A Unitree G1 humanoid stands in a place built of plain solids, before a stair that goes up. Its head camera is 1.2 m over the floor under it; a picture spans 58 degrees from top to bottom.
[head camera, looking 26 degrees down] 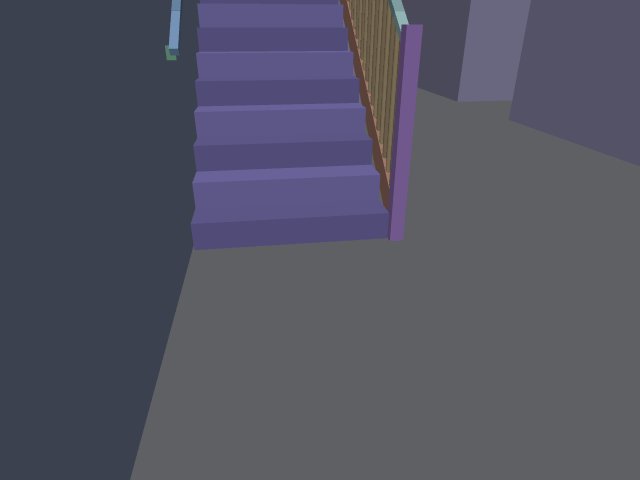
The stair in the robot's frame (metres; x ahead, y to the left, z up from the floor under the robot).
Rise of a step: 0.17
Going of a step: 0.24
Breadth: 1.20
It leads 8 degrees to the left of straight ahead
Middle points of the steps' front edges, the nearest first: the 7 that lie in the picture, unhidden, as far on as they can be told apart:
2.40 0.16 0.17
2.64 0.20 0.35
2.88 0.23 0.52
3.11 0.26 0.69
3.35 0.30 0.87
3.58 0.33 1.04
3.82 0.36 1.21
